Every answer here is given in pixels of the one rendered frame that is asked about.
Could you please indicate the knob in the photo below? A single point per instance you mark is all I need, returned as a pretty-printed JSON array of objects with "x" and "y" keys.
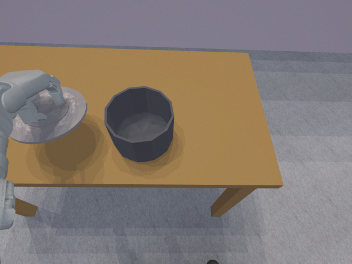
[{"x": 45, "y": 104}]

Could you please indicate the pot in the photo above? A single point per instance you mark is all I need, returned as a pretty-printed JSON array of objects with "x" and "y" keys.
[{"x": 140, "y": 122}]

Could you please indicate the lid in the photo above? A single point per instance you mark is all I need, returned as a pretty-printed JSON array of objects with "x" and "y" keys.
[{"x": 60, "y": 122}]

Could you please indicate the table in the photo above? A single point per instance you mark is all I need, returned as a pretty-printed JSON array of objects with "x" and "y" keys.
[{"x": 220, "y": 136}]

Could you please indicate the robot left forearm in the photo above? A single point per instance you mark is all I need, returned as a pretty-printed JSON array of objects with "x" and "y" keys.
[{"x": 12, "y": 98}]

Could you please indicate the left robot hand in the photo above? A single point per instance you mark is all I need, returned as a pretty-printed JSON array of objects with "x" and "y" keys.
[{"x": 32, "y": 82}]

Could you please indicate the robot left upper arm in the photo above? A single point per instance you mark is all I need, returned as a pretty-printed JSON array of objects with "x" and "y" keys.
[{"x": 7, "y": 204}]

